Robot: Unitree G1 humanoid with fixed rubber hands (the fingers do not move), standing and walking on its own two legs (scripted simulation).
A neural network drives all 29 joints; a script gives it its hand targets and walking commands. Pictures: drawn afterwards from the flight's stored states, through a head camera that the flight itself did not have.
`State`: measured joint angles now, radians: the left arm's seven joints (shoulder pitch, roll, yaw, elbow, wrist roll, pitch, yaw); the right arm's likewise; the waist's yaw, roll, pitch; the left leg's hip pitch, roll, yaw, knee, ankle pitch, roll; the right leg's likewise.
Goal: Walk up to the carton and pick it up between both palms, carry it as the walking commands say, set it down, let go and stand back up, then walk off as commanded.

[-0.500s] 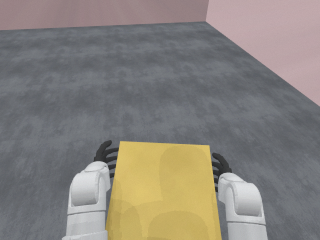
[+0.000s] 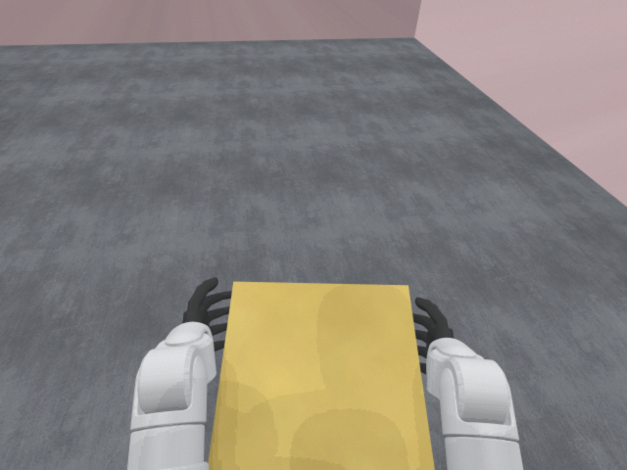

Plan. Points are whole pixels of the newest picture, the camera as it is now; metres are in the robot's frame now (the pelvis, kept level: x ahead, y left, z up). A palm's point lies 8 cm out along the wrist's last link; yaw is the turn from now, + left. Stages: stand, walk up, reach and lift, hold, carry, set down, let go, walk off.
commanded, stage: carry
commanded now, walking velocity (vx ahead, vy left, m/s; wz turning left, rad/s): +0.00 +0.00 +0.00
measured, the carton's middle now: (317, 392) +0.24 +0.00 -0.01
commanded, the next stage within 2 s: none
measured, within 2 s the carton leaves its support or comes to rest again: neither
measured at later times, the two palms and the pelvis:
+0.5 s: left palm (251, 347) +0.25 +0.08 +0.08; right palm (508, 431) +0.17 -0.21 +0.05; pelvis -0.05 +0.00 -0.01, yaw -16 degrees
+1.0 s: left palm (374, 375) +0.21 -0.06 +0.08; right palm out of the picture +0.01 -0.28 +0.06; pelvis -0.09 +0.00 -0.01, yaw -45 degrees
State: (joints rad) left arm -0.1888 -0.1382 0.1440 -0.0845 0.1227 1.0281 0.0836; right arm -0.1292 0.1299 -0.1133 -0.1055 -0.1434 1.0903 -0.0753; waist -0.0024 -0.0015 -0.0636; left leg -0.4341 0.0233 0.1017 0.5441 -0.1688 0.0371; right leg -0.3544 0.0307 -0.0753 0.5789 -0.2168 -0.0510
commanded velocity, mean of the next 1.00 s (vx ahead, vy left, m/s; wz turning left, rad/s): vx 0.00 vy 0.00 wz -1.00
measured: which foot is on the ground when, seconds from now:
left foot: down 0.00-0.44, up 0.46-0.74, down 0.76-1.00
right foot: down 0.00-0.18, up 0.20-0.40, down 0.42-0.78, up 0.80-1.00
